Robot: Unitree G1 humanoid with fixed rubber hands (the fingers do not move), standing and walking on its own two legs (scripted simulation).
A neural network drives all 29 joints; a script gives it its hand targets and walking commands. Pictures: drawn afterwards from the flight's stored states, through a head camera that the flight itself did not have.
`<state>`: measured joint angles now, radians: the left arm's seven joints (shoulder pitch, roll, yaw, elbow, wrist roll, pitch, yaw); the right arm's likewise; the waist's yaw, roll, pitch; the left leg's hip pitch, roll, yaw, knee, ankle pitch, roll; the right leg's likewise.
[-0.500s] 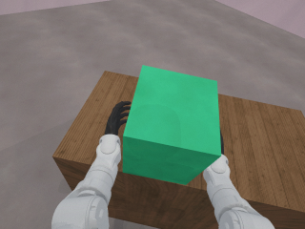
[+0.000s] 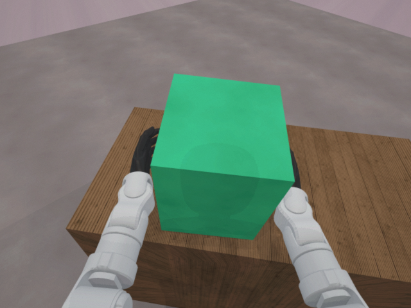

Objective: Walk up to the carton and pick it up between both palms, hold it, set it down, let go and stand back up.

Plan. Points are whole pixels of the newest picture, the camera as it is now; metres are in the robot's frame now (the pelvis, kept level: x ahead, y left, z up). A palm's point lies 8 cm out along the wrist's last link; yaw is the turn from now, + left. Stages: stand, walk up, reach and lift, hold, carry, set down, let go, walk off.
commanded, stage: reach and lift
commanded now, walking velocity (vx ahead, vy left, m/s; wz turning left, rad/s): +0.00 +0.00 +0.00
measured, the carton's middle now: (216, 163) +0.38 -0.02 +0.10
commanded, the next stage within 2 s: hold in 1.52 s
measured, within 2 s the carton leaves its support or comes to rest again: neither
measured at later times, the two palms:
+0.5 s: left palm (122, 160) +0.33 +0.14 +0.16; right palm (291, 180) +0.31 -0.14 +0.13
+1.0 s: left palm (125, 146) +0.35 +0.14 +0.18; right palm (296, 163) +0.33 -0.15 +0.16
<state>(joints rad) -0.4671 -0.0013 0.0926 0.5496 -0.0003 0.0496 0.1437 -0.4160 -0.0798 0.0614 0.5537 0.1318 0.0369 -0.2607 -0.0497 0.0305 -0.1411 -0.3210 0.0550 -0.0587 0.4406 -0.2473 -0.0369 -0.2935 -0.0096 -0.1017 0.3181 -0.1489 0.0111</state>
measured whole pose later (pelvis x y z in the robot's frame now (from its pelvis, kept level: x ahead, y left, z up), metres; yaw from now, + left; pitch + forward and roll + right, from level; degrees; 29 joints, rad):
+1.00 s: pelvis -0.03 +0.00 +0.00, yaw +0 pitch -4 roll -1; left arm -0.62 -0.06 0.30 0.28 0.24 0.55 0.03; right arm -0.62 -0.03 -0.02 0.54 0.15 0.35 -0.23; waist -0.09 -0.01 -0.02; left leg -0.09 0.04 -0.05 0.37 -0.20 -0.03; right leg -0.08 -0.02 -0.09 0.28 -0.12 0.01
